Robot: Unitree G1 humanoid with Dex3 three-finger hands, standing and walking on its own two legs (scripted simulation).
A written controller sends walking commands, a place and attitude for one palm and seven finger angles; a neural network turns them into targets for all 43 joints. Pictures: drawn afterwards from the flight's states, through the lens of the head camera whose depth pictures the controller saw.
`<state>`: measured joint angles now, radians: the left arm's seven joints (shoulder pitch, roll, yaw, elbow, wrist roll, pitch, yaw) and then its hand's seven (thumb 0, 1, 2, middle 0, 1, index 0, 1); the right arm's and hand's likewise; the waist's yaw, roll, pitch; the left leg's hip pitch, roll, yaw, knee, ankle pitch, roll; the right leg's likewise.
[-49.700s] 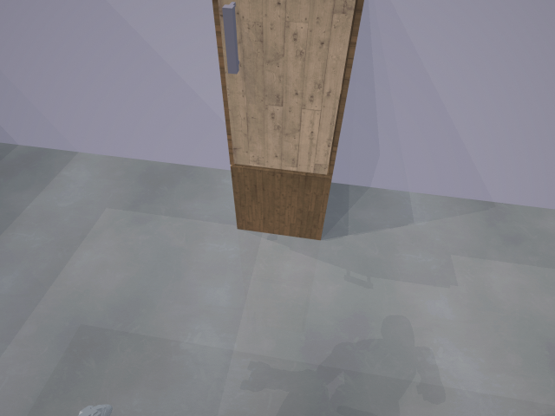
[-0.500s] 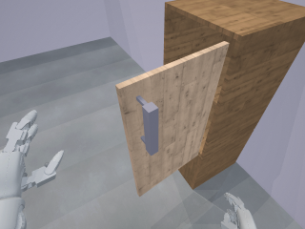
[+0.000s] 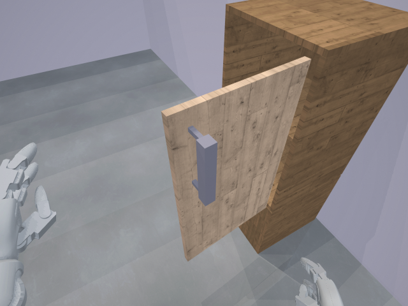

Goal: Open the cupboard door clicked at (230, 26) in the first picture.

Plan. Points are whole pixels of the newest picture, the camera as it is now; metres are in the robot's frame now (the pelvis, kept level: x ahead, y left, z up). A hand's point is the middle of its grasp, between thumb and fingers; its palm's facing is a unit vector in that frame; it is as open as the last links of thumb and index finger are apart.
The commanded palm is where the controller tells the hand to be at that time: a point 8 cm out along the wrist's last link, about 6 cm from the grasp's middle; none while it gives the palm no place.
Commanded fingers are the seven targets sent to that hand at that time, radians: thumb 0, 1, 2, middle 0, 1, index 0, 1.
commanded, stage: step back with the hand held close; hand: left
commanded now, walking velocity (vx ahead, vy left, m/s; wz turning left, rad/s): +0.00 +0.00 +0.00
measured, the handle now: (200, 166) +0.34 +0.06 +0.12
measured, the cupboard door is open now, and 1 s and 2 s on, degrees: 96 96 96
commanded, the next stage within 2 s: stop stepping back and stand still in 1.16 s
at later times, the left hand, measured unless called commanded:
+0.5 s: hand (42, 237) +0.16 +0.26 +0.15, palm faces +0.32 -0.78 -0.54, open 7.4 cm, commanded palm +0.09 +0.31 +0.17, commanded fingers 0.00 0.90 0.90 -0.20 -0.30 -0.20 -0.30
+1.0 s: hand out of the picture +0.08 +0.28 +0.17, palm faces +0.45 -0.74 -0.49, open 7.4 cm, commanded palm +0.01 +0.31 +0.17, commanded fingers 0.00 0.90 0.90 -0.20 -0.30 -0.20 -0.30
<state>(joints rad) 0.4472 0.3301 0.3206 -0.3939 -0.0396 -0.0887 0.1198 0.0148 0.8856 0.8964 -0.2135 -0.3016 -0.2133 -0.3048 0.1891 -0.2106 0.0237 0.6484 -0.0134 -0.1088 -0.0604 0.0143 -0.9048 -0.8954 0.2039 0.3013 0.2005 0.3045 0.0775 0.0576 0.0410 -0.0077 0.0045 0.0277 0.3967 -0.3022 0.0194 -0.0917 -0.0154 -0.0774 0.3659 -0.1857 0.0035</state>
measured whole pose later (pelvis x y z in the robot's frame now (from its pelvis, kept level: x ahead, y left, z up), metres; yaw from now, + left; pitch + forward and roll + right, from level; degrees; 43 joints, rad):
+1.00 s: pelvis -0.12 +0.01 -0.01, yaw +2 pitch +1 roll -3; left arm 0.53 0.45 0.48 -0.56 0.00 -0.24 0.17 0.01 0.89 0.90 -0.22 -0.30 -0.22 -0.31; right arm 0.25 -0.17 -0.01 0.61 -0.01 -0.11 -0.08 0.01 -0.90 -0.90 0.20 0.30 0.20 0.30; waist -0.02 0.00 0.03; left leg -0.43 0.01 -0.02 0.58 -0.18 0.04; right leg -0.42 0.05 0.00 0.98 -0.43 0.02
